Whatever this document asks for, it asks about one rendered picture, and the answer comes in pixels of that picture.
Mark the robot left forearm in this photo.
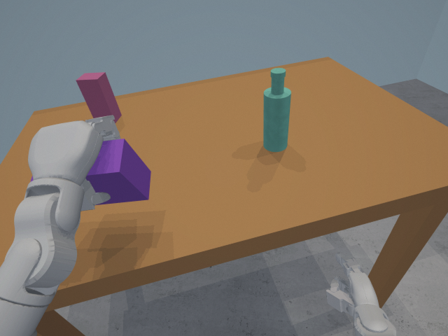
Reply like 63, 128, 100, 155
0, 177, 85, 336

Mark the robot right hand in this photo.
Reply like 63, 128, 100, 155
326, 253, 379, 317

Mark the sponge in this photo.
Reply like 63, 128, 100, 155
30, 139, 151, 205

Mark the robot left hand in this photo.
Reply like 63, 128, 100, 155
28, 115, 121, 211

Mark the robot right forearm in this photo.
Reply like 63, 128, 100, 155
353, 304, 396, 336

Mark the table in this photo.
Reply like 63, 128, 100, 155
0, 57, 448, 336

